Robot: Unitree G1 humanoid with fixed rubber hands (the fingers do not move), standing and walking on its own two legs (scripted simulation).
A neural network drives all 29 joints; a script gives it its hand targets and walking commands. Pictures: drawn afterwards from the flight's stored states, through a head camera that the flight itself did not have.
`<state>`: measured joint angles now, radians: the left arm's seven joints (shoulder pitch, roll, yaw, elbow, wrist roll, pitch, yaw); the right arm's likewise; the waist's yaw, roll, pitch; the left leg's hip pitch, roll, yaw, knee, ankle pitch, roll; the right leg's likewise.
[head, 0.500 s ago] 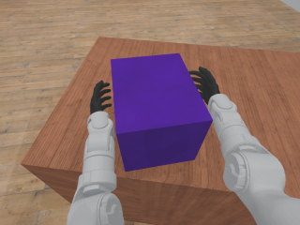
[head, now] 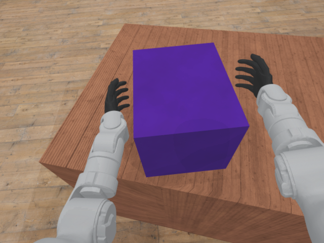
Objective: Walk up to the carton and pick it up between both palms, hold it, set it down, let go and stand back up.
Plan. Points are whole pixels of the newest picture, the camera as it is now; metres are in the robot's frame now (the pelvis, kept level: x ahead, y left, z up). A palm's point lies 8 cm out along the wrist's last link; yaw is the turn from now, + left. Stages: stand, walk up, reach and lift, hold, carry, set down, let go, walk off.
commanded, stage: set down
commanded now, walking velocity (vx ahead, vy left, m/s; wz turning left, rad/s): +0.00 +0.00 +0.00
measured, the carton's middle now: (179, 110) +0.43 +0.06 +0.06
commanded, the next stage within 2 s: none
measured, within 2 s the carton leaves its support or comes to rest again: neither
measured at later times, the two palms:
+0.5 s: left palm (88, 96) +0.35 +0.25 +0.16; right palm (284, 71) +0.47 -0.15 +0.18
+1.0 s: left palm (81, 84) +0.35 +0.25 +0.20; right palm (307, 62) +0.47 -0.18 +0.21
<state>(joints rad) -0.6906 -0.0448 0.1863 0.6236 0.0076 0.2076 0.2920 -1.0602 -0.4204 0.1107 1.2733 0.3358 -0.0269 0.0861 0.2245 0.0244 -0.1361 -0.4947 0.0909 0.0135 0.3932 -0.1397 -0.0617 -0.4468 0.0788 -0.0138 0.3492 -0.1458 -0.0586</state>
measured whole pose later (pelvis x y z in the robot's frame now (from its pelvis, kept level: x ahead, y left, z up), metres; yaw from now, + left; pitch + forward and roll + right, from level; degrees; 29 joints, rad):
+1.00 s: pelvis +0.00 +0.00 +0.01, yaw +1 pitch +6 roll -1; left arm -0.68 0.12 0.21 0.05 -0.04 0.78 0.23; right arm -1.02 -0.64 0.21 0.89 0.55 0.31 0.16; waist 0.14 0.01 -0.05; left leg -0.30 0.07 0.00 0.29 -0.10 -0.06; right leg -0.25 0.06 -0.03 0.25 -0.11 -0.05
